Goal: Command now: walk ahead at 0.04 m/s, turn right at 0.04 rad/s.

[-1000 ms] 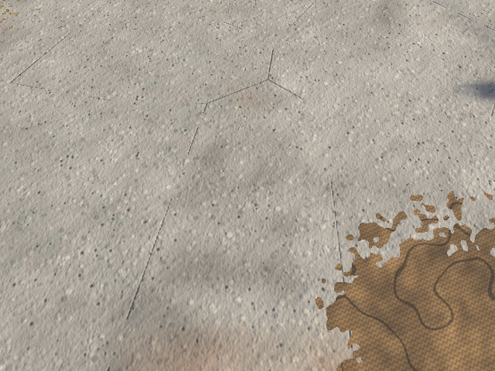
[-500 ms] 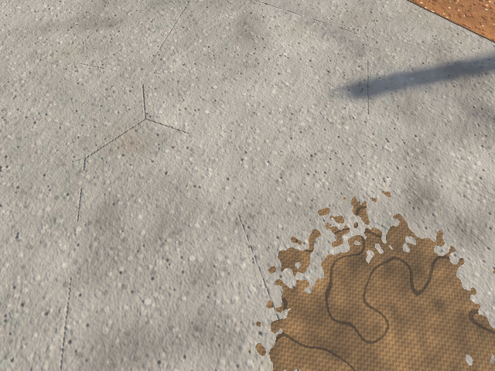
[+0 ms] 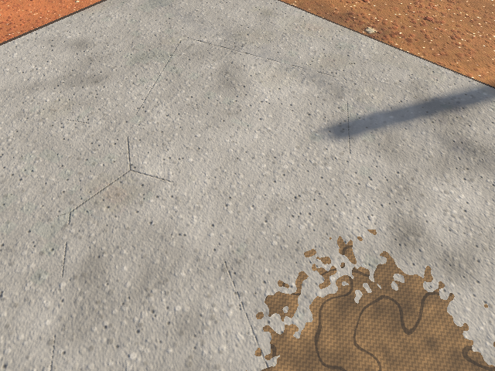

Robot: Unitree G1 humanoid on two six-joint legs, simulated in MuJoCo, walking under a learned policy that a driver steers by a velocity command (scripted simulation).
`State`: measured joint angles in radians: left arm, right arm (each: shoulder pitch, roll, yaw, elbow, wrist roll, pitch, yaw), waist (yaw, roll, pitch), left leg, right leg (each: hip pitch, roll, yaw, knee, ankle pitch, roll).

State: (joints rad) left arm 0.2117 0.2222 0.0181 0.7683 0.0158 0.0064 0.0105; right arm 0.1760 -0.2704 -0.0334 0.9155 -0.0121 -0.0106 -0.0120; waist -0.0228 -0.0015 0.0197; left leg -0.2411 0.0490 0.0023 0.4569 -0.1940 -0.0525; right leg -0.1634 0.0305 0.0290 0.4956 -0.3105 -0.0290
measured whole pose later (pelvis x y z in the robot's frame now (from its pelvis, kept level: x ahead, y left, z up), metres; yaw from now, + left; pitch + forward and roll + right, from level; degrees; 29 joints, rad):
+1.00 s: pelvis +0.01 +0.01 +0.00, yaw +1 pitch -1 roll +0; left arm 0.29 0.20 0.01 1.07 0.00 -0.01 0.03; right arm 0.20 -0.22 -0.03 1.13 0.00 0.02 -0.05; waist -0.01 0.01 0.03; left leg -0.23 0.04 -0.01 0.46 -0.21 -0.04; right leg -0.12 0.02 0.01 0.45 -0.31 -0.02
